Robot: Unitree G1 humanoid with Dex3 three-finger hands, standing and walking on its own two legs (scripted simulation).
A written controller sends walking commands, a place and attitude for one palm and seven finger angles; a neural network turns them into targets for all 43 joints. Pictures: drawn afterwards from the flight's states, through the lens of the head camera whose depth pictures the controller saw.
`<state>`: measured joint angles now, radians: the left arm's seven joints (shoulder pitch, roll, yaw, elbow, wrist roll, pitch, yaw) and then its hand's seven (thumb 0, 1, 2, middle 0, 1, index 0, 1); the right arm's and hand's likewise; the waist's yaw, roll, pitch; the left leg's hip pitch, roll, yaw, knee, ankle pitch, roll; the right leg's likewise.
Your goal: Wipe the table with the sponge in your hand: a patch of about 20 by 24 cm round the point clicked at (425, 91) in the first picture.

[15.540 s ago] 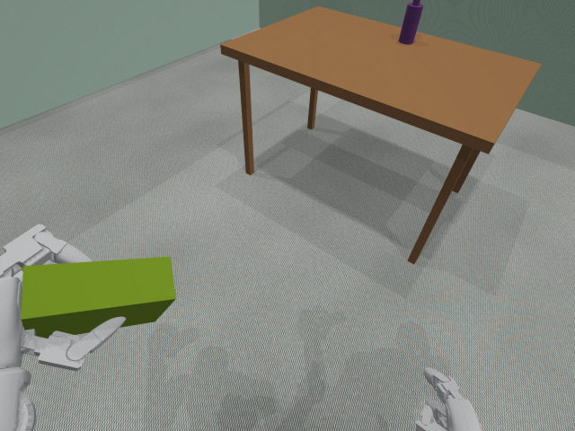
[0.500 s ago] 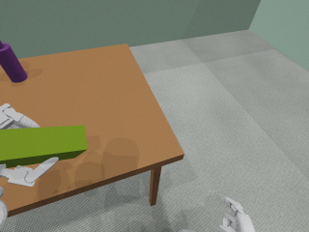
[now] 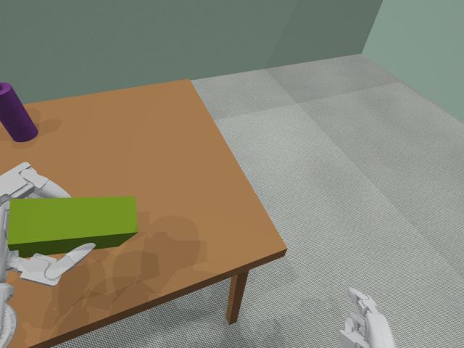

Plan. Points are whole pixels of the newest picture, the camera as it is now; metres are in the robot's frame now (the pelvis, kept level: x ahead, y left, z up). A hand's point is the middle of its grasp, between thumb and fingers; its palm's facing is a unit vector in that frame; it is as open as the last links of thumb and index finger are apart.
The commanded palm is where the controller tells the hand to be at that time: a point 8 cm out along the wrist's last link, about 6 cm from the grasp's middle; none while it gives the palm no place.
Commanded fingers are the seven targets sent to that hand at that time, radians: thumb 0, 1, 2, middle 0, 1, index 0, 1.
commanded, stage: come to a stop and stand still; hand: left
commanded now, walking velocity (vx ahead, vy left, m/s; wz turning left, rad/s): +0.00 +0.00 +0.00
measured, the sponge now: (93, 225) +0.24 +0.20 +0.15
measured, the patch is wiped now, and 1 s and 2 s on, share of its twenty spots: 0.00 0.00 0.00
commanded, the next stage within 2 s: look again from close up in 0.92 s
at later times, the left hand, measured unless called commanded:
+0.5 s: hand (37, 236) +0.21 +0.25 +0.17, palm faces +0.29 -0.88 -0.39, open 9.2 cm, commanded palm +0.15 +0.30 +0.18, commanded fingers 0.00 0.10 1.30 -1.20 -1.60 -1.20 -1.60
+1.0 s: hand (6, 230) +0.21 +0.29 +0.17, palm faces +0.34 -0.85 -0.39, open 9.2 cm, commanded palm +0.15 +0.32 +0.18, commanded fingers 0.00 0.10 1.30 -1.20 -1.60 -1.20 -1.60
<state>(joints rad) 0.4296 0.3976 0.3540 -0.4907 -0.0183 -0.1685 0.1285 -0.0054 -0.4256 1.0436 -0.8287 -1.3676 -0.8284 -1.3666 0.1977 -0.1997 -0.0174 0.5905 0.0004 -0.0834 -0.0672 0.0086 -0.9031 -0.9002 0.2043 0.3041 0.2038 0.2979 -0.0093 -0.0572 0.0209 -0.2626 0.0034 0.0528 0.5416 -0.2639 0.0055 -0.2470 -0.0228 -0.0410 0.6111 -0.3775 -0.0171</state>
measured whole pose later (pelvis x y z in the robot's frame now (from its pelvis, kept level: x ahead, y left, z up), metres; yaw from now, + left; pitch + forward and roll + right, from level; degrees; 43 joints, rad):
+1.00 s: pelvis -0.01 +0.04 +0.01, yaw -1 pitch +0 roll -2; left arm 0.40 0.39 0.37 -0.47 -0.03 -0.23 0.08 0.00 -0.42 1.05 -0.82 -1.38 -0.82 -1.38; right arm 0.18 -0.16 0.03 0.57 -0.01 -0.16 -0.03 0.01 -0.90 -0.90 0.21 0.30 0.21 0.30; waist 0.02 -0.04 0.07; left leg -0.25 -0.01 0.06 0.46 -0.20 0.05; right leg -0.17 -0.02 -0.03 0.37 -0.19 0.04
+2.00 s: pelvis +0.00 -0.02 +0.00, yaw -1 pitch +1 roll -1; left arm 0.44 0.38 0.36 -0.50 -0.08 -0.14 0.07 0.00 -0.42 1.05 -0.82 -1.38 -0.82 -1.38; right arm 0.22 -0.21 -0.02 0.56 0.02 -0.09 -0.05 0.01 -0.90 -0.90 0.21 0.30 0.21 0.30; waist 0.00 0.00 0.04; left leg -0.29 0.09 0.03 0.54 -0.26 -0.03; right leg -0.22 0.06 -0.05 0.47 -0.26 -0.05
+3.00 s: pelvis +0.00 -0.02 +0.00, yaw +0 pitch +0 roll -2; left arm 0.46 0.42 0.38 -0.54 -0.09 -0.12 0.07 0.00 -0.42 1.05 -0.82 -1.39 -0.82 -1.39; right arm 0.22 -0.19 -0.01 0.55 0.02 -0.06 -0.04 0.01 -0.90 -0.90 0.21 0.30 0.21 0.30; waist -0.01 -0.01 0.05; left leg -0.29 0.10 0.01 0.55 -0.26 -0.04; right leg -0.20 0.08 -0.07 0.45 -0.26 -0.06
